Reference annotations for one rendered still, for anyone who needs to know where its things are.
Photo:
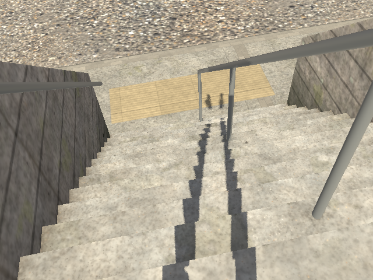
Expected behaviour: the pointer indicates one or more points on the stairs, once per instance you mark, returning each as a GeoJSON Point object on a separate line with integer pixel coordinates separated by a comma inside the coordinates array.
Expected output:
{"type": "Point", "coordinates": [178, 192]}

